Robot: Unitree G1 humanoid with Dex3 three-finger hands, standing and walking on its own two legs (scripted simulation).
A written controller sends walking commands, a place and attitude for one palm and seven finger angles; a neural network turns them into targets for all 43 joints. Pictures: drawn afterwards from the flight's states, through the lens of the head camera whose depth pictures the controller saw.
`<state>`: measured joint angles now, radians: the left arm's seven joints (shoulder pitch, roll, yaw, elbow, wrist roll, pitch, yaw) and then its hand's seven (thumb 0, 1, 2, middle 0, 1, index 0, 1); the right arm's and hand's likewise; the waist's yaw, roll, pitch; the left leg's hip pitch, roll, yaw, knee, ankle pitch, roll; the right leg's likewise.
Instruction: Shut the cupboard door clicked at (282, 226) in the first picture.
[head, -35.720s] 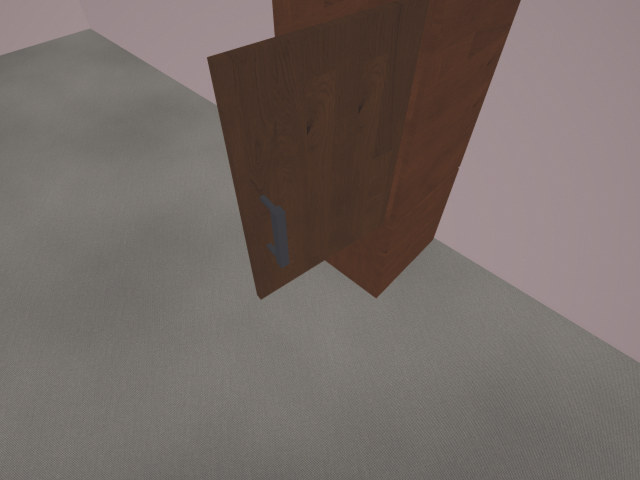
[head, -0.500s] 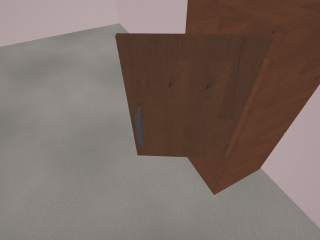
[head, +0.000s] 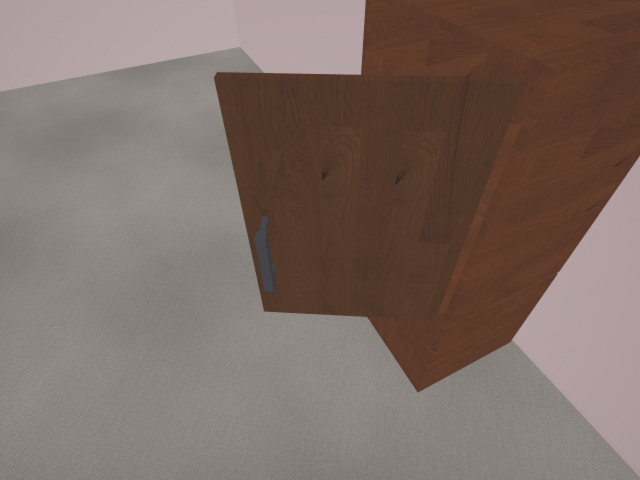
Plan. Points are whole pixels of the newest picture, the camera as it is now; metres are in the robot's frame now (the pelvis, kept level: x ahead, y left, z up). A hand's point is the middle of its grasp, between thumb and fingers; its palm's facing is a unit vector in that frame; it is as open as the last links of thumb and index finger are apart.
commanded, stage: come to a stop and stand still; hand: left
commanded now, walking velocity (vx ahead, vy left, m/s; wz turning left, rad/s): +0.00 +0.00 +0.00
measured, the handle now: (267, 255) +0.54 +0.14 -0.10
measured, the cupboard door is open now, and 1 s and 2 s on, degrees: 60 60 60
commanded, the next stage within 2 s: look again from close up in 0.74 s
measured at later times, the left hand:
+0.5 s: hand out of the picture +0.12 +0.23 -0.14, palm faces -0.03 -0.94 -0.34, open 7.4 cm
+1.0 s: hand out of the picture +0.12 +0.24 -0.15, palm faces -0.01 -0.94 -0.33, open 7.4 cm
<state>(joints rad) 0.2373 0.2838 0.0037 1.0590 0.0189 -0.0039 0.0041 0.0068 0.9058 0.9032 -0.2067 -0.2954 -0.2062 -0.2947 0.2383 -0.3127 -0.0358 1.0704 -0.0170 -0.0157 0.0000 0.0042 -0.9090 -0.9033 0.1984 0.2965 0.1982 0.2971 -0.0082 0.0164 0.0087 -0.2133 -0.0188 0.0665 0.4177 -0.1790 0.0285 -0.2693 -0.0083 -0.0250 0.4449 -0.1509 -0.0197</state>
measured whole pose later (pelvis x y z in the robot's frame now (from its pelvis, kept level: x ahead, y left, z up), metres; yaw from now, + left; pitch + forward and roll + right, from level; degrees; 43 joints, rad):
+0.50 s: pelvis +0.04 -0.01 +0.01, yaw +1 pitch -1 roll +1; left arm 0.12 0.31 -0.01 1.07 0.01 -0.02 0.00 0.01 0.91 0.90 -0.21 -0.30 -0.21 -0.29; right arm 0.14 -0.33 0.00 1.10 -0.01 -0.02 0.00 0.00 -0.91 -0.90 0.20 0.30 0.20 0.30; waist -0.01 0.02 0.04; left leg -0.12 -0.01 0.04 0.32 -0.18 0.01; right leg -0.17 0.00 -0.04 0.35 -0.16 -0.03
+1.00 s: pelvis +0.05 -0.01 +0.01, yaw +1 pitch -1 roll +0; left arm 0.14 0.33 -0.01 1.10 0.01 -0.01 0.00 0.01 0.91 0.90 -0.21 -0.30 -0.21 -0.29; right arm 0.12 -0.33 0.01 1.12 -0.01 -0.02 0.00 0.00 -0.91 -0.90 0.20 0.30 0.20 0.30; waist 0.00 0.01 0.03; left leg -0.08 -0.01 0.04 0.28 -0.18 0.01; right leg -0.13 0.01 -0.05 0.31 -0.16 -0.03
